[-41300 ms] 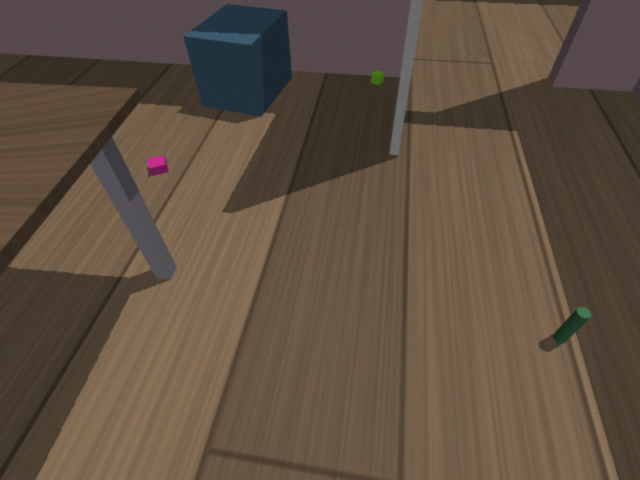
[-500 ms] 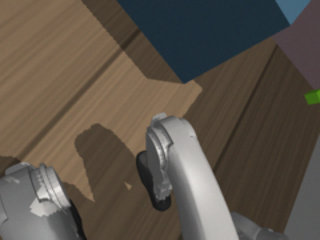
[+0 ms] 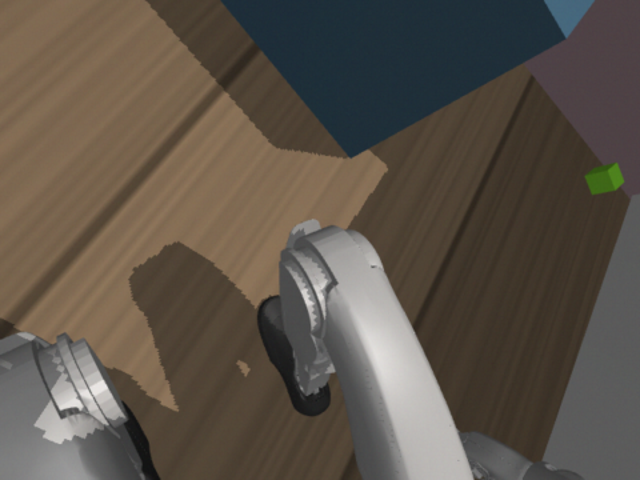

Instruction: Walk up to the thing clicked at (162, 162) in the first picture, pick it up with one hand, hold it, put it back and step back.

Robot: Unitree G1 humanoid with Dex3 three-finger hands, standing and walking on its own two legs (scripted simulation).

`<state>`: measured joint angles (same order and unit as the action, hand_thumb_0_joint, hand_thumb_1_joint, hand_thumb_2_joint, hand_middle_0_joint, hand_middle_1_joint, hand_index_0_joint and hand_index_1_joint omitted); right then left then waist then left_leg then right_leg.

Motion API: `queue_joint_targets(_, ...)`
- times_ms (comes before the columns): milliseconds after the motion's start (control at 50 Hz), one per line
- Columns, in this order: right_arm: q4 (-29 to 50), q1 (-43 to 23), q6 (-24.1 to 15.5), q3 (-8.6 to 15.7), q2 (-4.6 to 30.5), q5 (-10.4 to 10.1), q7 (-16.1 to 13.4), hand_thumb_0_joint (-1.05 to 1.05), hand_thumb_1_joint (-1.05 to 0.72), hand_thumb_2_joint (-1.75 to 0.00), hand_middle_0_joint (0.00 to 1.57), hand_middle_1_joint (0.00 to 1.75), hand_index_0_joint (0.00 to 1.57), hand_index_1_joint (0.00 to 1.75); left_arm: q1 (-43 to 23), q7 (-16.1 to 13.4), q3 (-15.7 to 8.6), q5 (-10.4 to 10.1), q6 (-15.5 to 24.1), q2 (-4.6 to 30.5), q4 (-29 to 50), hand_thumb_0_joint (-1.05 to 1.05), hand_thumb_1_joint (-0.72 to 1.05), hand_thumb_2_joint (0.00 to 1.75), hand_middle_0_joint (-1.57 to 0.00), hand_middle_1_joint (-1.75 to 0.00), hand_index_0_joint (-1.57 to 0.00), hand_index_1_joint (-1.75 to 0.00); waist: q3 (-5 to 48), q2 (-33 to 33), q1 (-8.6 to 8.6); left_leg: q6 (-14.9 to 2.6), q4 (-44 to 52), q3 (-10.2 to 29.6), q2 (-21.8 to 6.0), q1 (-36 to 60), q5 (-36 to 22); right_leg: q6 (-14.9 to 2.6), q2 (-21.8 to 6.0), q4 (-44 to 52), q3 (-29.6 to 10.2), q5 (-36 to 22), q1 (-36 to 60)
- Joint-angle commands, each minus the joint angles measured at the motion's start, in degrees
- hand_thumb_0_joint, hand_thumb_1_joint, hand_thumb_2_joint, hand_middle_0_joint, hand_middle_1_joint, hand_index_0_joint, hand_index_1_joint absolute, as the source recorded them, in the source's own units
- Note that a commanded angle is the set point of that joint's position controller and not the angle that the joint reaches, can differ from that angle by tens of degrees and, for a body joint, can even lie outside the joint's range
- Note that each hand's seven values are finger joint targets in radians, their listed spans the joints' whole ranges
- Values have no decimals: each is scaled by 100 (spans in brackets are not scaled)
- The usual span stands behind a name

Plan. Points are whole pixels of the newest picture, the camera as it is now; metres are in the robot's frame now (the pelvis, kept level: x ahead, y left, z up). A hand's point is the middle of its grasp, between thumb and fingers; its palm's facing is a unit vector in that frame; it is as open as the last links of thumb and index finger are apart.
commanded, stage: close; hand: left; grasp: from above
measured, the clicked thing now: out of the picture +0.42 +0.34 -0.28
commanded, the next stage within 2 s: settle in 0.90 s
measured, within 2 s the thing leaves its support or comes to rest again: leaves its support in 1.42 s
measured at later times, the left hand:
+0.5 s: hand out of the picture +0.41 +0.34 -0.24, palm faces -0.01 -0.47 -0.88, open 10.6 cm
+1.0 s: hand out of the picture +0.41 +0.34 -0.24, palm faces +0.01 -0.47 -0.88, open 10.5 cm
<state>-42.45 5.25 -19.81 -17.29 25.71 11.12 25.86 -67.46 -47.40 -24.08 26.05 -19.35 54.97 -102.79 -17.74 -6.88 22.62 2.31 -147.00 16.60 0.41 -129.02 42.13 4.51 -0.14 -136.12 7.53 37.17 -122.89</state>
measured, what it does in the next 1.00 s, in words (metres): stands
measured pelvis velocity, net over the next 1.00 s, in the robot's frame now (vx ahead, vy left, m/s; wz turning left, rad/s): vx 0.00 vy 0.00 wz -0.02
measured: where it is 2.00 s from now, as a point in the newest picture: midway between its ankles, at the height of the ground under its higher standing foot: (226, 426)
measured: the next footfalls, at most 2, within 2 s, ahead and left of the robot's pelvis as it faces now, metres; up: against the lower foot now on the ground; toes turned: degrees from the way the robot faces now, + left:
none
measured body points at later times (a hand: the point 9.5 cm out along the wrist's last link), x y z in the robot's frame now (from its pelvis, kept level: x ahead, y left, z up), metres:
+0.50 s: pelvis +0.00 +0.00 +0.00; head +0.29 +0.09 +0.33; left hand +0.42 +0.36 -0.19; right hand +0.02 -0.26 -0.05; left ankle +0.07 +0.13 -0.27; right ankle +0.12 -0.13 -0.27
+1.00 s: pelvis +0.00 +0.00 +0.00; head +0.29 +0.09 +0.33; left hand +0.41 +0.36 -0.19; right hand +0.01 -0.26 -0.05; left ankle +0.07 +0.13 -0.27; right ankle +0.12 -0.13 -0.27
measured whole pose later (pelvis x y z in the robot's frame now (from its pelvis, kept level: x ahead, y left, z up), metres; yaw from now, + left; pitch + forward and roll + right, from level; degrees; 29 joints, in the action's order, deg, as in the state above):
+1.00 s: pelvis +0.00 +0.00 +0.00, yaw -1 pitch +22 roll -14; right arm -41.3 4.9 -20.0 -18.6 26.2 10.7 25.3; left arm -66.9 -46.1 -24.2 25.3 -18.5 58.0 -103.4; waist -18.4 -7.2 23.0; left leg 2.5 -148.1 17.7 0.2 -129.0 42.4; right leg 4.6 0.3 -136.4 8.4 36.7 -122.8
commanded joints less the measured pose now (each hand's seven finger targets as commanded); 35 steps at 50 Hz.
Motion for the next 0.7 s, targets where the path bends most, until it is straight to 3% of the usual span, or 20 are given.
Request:
queue_joint_targets(0, -154, 1161, 28, 417, 1800, -60, -53, 0, -89, -90, 20, 30, 20, 30, -1265, -61, 144, 194, 79, 1394, 508, 0, 12, 50, -57, -53, -57, -53, 3871, 2667, 470, -300, 1554, -733, -232, 2323, -987, -416, 107, 1068, 860, -1428, 2050)
queue_joint_targets(20, -180, 1221, 48, 431, 1845, -69, -51, 0, -89, -90, 20, 30, 20, 30, -1227, -48, 164, 277, 72, 1410, 441, 0, 12, 51, -57, -54, -57, -54, 3924, 2701, 471, -267, 1590, -746, -234, 2366, -1057, -415, 151, 1094, 869, -1500, 2093)
queue_joint_targets(180, -164, 1024, -3, 424, 1850, -46, -76, 0, -89, -90, 20, 30, 20, 30, -1290, 21, 160, 275, 10, 1505, 635, 0, 17, 48, -60, -50, -60, -51, 3785, 2570, 485, -315, 1537, -720, -222, 2314, -924, -364, 93, 1027, 941, -1380, 2045)
queue_joint_targets(260, -132, 1258, 15, 405, 1837, -88, -83, 0, -89, -90, 20, 30, 20, 30, -1079, 12, 134, 391, 15, 1496, 457, 0, 18, 51, -63, -48, -62, -50, 3840, 2451, 464, -324, 1520, -650, -245, 2223, -1016, -376, 155, 1121, 881, -1456, 2123)
queue_joint_targets(340, -128, 1190, -11, 397, 1857, -68, -77, 0, -89, -90, 20, 30, 20, 30, -1044, 11, 115, 321, 5, 1434, 438, 0, 20, 50, -64, -49, -64, -50, 3886, 2461, 442, -281, 1539, -679, -252, 2308, -1132, -368, 203, 1107, 910, -1536, 2215)
queue_joint_targets(380, -148, 1075, -23, 417, 1865, -69, -94, 0, -89, -90, 20, 30, 20, 30, -1132, 2, 104, 357, 12, 1587, 568, 0, 22, 49, -66, -48, -65, -49, 3806, 2502, 417, -302, 1557, -675, -251, 2299, -1006, -373, 154, 1091, 938, -1423, 2098)
queue_joint_targets(440, -88, 1191, -14, 404, 1839, -63, -89, 0, -89, -90, 20, 30, 20, 30, -963, 6, 113, 309, 2, 1459, 459, 0, 23, 48, -69, -43, -67, -45, 3666, 2480, 470, -314, 1543, -617, -254, 2305, -932, -384, 180, 1097, 926, -1326, 1977)
queue_joint_targets(480, -184, 1062, -22, 428, 1858, -87, -108, 0, -89, -90, 20, 30, 20, 30, -1015, 25, 55, 364, 50, 1608, 494, 0, 26, 48, -69, -46, -68, -47, 3641, 2529, 407, -290, 1609, -677, -258, 2234, -820, -392, 171, 1124, 945, -1270, 1972)
queue_joint_targets(520, -102, 1176, -26, 426, 1873, -82, -93, 0, -88, -90, 20, 30, 20, 30, -878, 11, 64, 251, 50, 1449, 423, 0, 26, 52, -70, -47, -68, -49, 3616, 2429, 434, -288, 1554, -611, -254, 2322, -967, -373, 169, 1084, 946, -1364, 2021)
queue_joint_targets(560, -125, 1245, -27, 432, 1918, -74, -83, 0, -89, -90, 20, 30, 20, 30, -870, -38, 94, 273, 44, 1383, 329, 0, 25, 47, -70, -43, -68, -45, 3641, 2499, 480, -293, 1601, -558, -277, 2311, -955, -388, 202, 1121, 949, -1396, 2030)
queue_joint_targets(680, -92, 1191, -57, 394, 1935, -39, -79, 0, -89, -90, 20, 30, 20, 30, -896, -60, 1, 6, 99, 1434, 379, 0, 31, 51, -75, -44, -73, -46, 3631, 2321, 498, -310, 1490, -631, -242, 2309, -971, -342, 191, 1125, 949, -1405, 2136)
